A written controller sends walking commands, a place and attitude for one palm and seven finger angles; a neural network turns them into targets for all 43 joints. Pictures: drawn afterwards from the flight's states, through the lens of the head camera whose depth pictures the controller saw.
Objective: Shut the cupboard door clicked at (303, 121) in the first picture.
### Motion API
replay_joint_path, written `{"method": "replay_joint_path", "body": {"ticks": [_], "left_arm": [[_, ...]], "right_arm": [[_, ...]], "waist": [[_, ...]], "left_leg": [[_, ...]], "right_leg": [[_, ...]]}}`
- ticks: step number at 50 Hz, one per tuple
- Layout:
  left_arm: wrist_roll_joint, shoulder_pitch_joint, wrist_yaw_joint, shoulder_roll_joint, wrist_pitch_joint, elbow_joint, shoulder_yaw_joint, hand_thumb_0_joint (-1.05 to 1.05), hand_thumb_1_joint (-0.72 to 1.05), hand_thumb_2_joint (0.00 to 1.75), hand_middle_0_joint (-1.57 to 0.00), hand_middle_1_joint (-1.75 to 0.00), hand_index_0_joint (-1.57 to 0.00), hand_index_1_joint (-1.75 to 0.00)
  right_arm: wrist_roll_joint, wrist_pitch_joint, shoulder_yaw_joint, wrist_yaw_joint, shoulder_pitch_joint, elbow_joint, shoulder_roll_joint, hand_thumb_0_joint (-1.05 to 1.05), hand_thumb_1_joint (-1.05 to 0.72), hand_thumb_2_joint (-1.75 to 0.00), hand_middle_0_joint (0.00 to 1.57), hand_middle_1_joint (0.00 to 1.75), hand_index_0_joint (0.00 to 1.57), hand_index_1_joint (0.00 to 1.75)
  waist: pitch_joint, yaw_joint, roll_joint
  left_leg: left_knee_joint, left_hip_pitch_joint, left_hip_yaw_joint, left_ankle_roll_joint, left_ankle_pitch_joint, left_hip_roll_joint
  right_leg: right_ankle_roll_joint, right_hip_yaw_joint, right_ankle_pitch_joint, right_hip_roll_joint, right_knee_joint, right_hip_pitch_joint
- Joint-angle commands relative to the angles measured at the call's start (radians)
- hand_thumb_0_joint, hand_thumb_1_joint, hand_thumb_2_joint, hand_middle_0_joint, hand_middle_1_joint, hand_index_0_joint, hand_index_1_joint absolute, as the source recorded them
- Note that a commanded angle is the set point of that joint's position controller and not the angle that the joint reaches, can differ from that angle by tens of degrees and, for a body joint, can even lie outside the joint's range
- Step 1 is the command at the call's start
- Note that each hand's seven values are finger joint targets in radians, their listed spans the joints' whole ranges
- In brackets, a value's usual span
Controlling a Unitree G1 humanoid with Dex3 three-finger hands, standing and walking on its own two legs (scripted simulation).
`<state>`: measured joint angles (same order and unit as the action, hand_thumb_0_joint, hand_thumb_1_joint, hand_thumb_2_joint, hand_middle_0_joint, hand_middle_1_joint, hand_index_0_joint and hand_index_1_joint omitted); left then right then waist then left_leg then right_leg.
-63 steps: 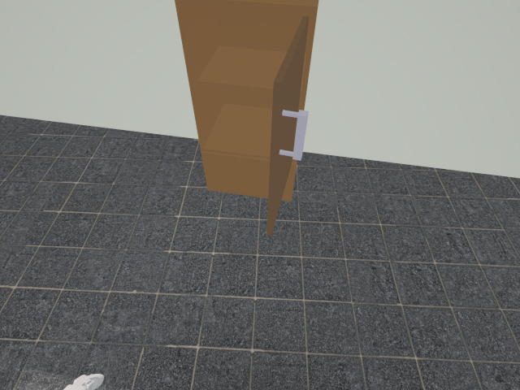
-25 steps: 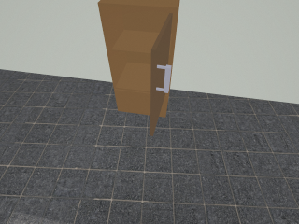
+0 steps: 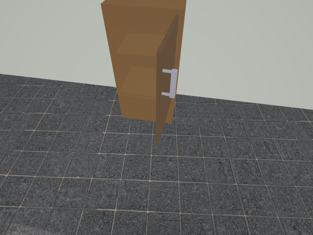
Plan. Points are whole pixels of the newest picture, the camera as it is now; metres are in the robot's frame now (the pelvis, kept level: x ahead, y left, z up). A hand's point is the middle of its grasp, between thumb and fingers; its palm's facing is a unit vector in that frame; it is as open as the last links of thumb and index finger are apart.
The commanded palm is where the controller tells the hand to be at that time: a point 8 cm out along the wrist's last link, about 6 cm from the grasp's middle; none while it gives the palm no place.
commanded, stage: look at it before walking up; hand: left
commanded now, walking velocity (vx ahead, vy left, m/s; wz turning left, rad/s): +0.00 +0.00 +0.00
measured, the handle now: (168, 83) +0.75 -0.01 -0.05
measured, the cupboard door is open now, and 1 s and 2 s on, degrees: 85 85 85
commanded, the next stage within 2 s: walk around to get in front in 0.18 s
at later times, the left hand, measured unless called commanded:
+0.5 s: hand out of the picture +0.07 +0.23 -0.17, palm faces -0.07 -0.95 -0.32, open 7.4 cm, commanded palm none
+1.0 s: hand out of the picture +0.07 +0.16 -0.16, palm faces -0.25 -0.93 -0.25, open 7.4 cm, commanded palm none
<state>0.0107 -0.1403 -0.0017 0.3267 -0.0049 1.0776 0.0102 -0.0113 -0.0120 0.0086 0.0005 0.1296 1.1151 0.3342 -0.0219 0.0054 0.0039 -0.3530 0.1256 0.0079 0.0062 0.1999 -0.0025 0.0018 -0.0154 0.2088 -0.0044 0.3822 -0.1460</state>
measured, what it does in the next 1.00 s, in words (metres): lifts its left foot, turning right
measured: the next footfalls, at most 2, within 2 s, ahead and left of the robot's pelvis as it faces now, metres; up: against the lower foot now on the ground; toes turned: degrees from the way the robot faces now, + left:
left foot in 1.18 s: +0.05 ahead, +0.13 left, +0.00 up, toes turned -27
right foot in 1.60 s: -0.11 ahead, -0.08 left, +0.00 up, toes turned -47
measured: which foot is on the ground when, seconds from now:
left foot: down 0.00-0.66, up 0.68-1.00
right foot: down 0.00-1.00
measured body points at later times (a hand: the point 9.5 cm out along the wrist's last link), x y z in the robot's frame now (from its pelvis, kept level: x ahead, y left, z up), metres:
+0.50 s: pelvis +0.00 +0.00 -0.01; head +0.01 +0.00 +0.44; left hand +0.07 +0.28 -0.14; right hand +0.06 -0.28 -0.15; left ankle +0.00 +0.12 -0.75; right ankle +0.00 -0.12 -0.75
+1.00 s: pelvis -0.02 -0.01 +0.00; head +0.00 -0.04 +0.44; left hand +0.09 +0.21 -0.14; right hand -0.01 -0.29 -0.15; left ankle +0.00 +0.15 -0.69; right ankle -0.01 -0.10 -0.75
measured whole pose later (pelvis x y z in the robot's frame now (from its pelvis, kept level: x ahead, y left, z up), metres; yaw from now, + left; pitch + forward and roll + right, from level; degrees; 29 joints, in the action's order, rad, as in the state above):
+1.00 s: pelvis -0.02 -0.01 +0.00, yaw -19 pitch +1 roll +2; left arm 0.02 -0.27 0.00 0.19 0.03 0.92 -0.05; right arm -0.02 0.05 -0.06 0.02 0.13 0.94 0.24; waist -0.05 -0.04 0.01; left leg -0.95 0.43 -0.02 0.08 0.38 -0.04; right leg -0.06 -0.13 0.16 0.09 0.46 -0.31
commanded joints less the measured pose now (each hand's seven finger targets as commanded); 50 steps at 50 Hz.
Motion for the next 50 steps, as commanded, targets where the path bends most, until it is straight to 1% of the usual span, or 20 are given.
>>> {"method": "replay_joint_path", "body": {"ticks": [1, 15, 16, 18, 20, 23, 25, 27, 28, 29, 31, 32, 33, 34, 35, 36, 37, 40, 46, 50], "left_arm": [[0.001, 0.04, -0.009, 0.205, -0.024, -0.06, -0.046, 0.0, 0.9, 0.9, -0.2, -0.3, -0.2, -0.3], [0.001, 0.034, -0.009, 0.21, -0.023, -0.053, -0.046, 0.0, 0.9, 0.9, -0.2, -0.3, -0.2, -0.3], [0.002, 0.041, -0.008, 0.204, -0.018, -0.058, -0.048, 0.0, 0.9, 0.9, -0.2, -0.3, -0.2, -0.3], [0.002, -0.002, -0.012, 0.126, 0.004, -0.059, -0.04, 0.0, 0.9, 0.9, -0.2, -0.3, -0.2, -0.3], [0.003, -0.029, -0.013, 0.105, 0.023, -0.078, -0.042, 0.0, 0.9, 0.9, -0.2, -0.3, -0.2, -0.3], [0.008, -0.042, -0.006, 0.102, 0.038, -0.122, -0.057, 0.0, 0.9, 0.9, -0.2, -0.3, -0.2, -0.3], [0.01, -0.051, 0.0, 0.086, 0.043, -0.149, -0.064, 0.0, 0.9, 0.9, -0.2, -0.3, -0.2, -0.3], [0.009, -0.074, 0.006, 0.057, 0.048, -0.169, -0.07, 0.0, 0.9, 0.9, -0.2, -0.3, -0.2, -0.3], [0.011, -0.078, 0.009, 0.046, 0.052, -0.181, -0.075, 0.0, 0.9, 0.9, -0.2, -0.3, -0.2, -0.3], [0.01, -0.089, 0.011, 0.033, 0.053, -0.19, -0.08, 0.0, 0.9, 0.9, -0.2, -0.3, -0.2, -0.3], [0.012, -0.177, 0.016, 0.018, 0.043, -0.178, -0.087, 0.0, 0.9, 0.9, -0.2, -0.3, -0.2, -0.3], [0.02, -0.221, 0.013, 0.062, 0.03, -0.169, -0.098, 0.0, 0.9, 0.9, -0.2, -0.3, -0.2, -0.3], [0.029, -0.231, -0.003, 0.168, 0.015, -0.178, -0.119, 0.0, 0.9, 0.9, -0.2, -0.3, -0.2, -0.3], [0.009, -0.266, -0.015, 0.149, 0.018, -0.182, -0.116, 0.0, 0.9, 0.9, -0.2, -0.3, -0.2, -0.3], [0.011, -0.203, -0.018, 0.133, 0.022, -0.189, -0.115, 0.0, 0.9, 0.9, -0.2, -0.3, -0.2, -0.3], [0.009, -0.148, -0.017, 0.104, 0.02, -0.208, -0.11, 0.0, 0.9, 0.9, -0.2, -0.3, -0.2, -0.3], [0.006, -0.114, -0.018, 0.09, 0.017, -0.22, -0.108, 0.0, 0.9, 0.9, -0.2, -0.3, -0.2, -0.3], [0.007, -0.135, -0.015, 0.073, 0.012, -0.22, -0.111, 0.0, 0.9, 0.9, -0.2, -0.3, -0.2, -0.3], [0.009, -0.178, -0.01, 0.075, 0.017, -0.21, -0.122, 0.0, 0.9, 0.9, -0.2, -0.3, -0.2, -0.3], [0.015, -0.173, -0.011, 0.085, 0.024, -0.216, -0.129, 0.0, 0.9, 0.9, -0.2, -0.3, -0.2, -0.3]], "right_arm": [[0.002, -0.024, -0.041, 0.015, -0.048, -0.064, 0.198, 0.0, -0.9, -0.9, 0.2, 0.3, 0.2, 0.3], [0.003, -0.025, -0.042, 0.017, -0.052, -0.06, 0.204, 0.0, -0.9, -0.9, 0.2, 0.3, 0.2, 0.3], [0.002, -0.023, -0.043, 0.019, -0.043, -0.062, 0.198, 0.0, -0.9, -0.9, 0.2, 0.3, 0.2, 0.3], [0.001, -0.01, -0.033, 0.023, 0.004, -0.063, 0.11, 0.0, -0.9, -0.9, 0.2, 0.3, 0.2, 0.3], [0.0, 0.005, -0.038, 0.029, 0.033, -0.081, 0.09, 0.0, -0.9, -0.9, 0.2, 0.3, 0.2, 0.3], [-0.002, 0.016, -0.06, 0.033, 0.034, -0.13, 0.111, 0.0, -0.9, -0.9, 0.2, 0.3, 0.2, 0.3], [-0.003, 0.018, -0.075, 0.035, 0.029, -0.159, 0.123, 0.0, -0.9, -0.9, 0.2, 0.3, 0.2, 0.3], [-0.002, 0.014, -0.088, 0.035, 0.014, -0.182, 0.132, 0.0, -0.9, -0.9, 0.2, 0.3, 0.2, 0.3], [-0.005, 0.012, -0.091, 0.034, 0.012, -0.194, 0.125, 0.0, -0.9, -0.9, 0.2, 0.3, 0.2, 0.3], [-0.008, 0.011, -0.093, 0.034, -0.007, -0.207, 0.12, 0.0, -0.9, -0.9, 0.2, 0.3, 0.2, 0.3], [-0.011, 0.014, -0.097, 0.033, -0.033, -0.219, 0.112, 0.0, -0.9, -0.9, 0.2, 0.3, 0.2, 0.3], [-0.004, 0.022, -0.098, 0.03, -0.02, -0.225, 0.084, 0.0, -0.9, -0.9, 0.2, 0.3, 0.2, 0.3], [0.002, 0.024, -0.083, 0.024, 0.004, -0.261, -0.003, 0.0, -0.9, -0.9, 0.2, 0.3, 0.2, 0.3], [0.001, 0.037, -0.084, 0.031, -0.039, -0.269, 0.03, 0.0, -0.9, -0.9, 0.2, 0.3, 0.2, 0.3], [0.003, 0.038, -0.091, 0.029, -0.057, -0.264, 0.015, 0.0, -0.9, -0.9, 0.2, 0.3, 0.2, 0.3], [-0.001, 0.037, -0.091, 0.026, -0.043, -0.256, 0.023, 0.0, -0.9, -0.9, 0.2, 0.3, 0.2, 0.3], [-0.003, 0.036, -0.092, 0.021, -0.014, -0.239, 0.016, 0.0, -0.9, -0.9, 0.2, 0.3, 0.2, 0.3], [-0.007, 0.037, -0.091, 0.023, 0.007, -0.23, -0.005, 0.0, -0.9, -0.9, 0.2, 0.3, 0.2, 0.3], [-0.004, 0.034, -0.088, 0.03, -0.022, -0.253, -0.015, 0.0, -0.9, -0.9, 0.2, 0.3, 0.2, 0.3], [0.002, 0.028, -0.086, 0.034, -0.04, -0.275, -0.014, 0.0, -0.9, -0.9, 0.2, 0.3, 0.2, 0.3]], "waist": [[0.05, -0.005, -0.011], [0.048, -0.006, -0.006], [0.036, -0.003, -0.004], [0.044, 0.0, -0.009], [0.029, 0.002, -0.005], [0.019, 0.002, 0.027], [0.029, 0.0, 0.076], [0.039, -0.014, 0.17], [0.035, -0.013, 0.182], [0.016, -0.024, 0.175], [0.04, -0.068, 0.12], [0.049, -0.084, -0.06], [0.031, -0.069, -0.393], [0.045, -0.097, -0.286], [0.0, -0.065, -0.209], [-0.015, -0.041, -0.153], [0.005, -0.02, -0.102], [0.066, -0.025, -0.104], [0.093, -0.049, -0.126], [0.092, -0.06, -0.14]], "left_leg": [[0.051, -0.013, -0.099, -0.032, -0.124, -0.113], [0.057, -0.036, -0.089, -0.03, -0.136, -0.121], [0.046, -0.035, -0.078, -0.027, -0.141, -0.125], [0.001, -0.034, -0.042, -0.015, -0.155, -0.129], [-0.025, -0.02, -0.022, -0.011, -0.131, -0.137], [-0.042, 0.0, -0.029, -0.03, -0.079, -0.175], [-0.03, 0.004, -0.053, -0.059, -0.089, -0.225], [-0.005, 0.016, -0.091, -0.126, -0.181, -0.318], [0.0, 0.045, -0.092, -0.159, -0.229, -0.358], [-0.023, 0.078, -0.071, -0.166, -0.267, -0.367], [-0.18, 0.112, 0.031, -0.101, -0.264, -0.31], [-0.384, 0.195, 0.104, -0.029, -0.112, -0.219], [-0.646, 0.448, 0.158, 0.05, 0.348, -0.047], [-0.748, 0.406, -0.01, 0.039, 0.381, -0.043], [-0.814, 0.439, -0.043, 0.037, 0.325, -0.054], [-0.826, 0.445, -0.056, 0.041, 0.252, -0.07], [-0.816, 0.427, -0.049, 0.049, 0.195, -0.081], [-0.755, 0.403, -0.03, 0.065, 0.158, -0.064], [-0.638, 0.41, -0.028, 0.073, 0.177, -0.044], [-0.507, 0.35, -0.032, 0.063, 0.216, -0.029]], "right_leg": [[-0.03, -0.1, -0.127, -0.111, -0.067, -0.003], [-0.03, -0.103, -0.153, -0.109, -0.071, -0.007], [-0.031, -0.108, -0.174, -0.104, -0.06, -0.021], [-0.023, -0.118, -0.23, -0.101, -0.015, -0.044], [-0.021, -0.128, -0.234, -0.087, 0.031, -0.09], [-0.02, -0.127, -0.197, -0.053, 0.118, -0.165], [-0.011, -0.096, -0.158, -0.018, 0.219, -0.203], [0.005, -0.03, 0.111, 0.011, 0.4, -0.24], [0.012, -0.001, 0.237, 0.001, 0.469, -0.233], [0.009, 0.0, 0.272, -0.023, 0.466, -0.212], [0.004, 0.029, 0.122, -0.028, 0.28, -0.093], [-0.013, -0.063, -0.102, -0.072, 0.093, -0.015], [-0.108, -0.481, -0.367, -0.334, -0.053, 0.051], [-0.173, -0.54, -0.319, -0.344, -0.115, -0.038], [-0.199, -0.526, -0.203, -0.311, -0.109, -0.073], [-0.205, -0.47, -0.16, -0.272, -0.098, -0.085], [-0.185, -0.41, -0.154, -0.238, -0.085, -0.082], [-0.171, -0.356, -0.198, -0.195, -0.064, -0.025], [-0.177, -0.398, -0.241, -0.171, -0.049, 0.048], [-0.19, -0.464, -0.255, -0.165, -0.045, 0.018]]}}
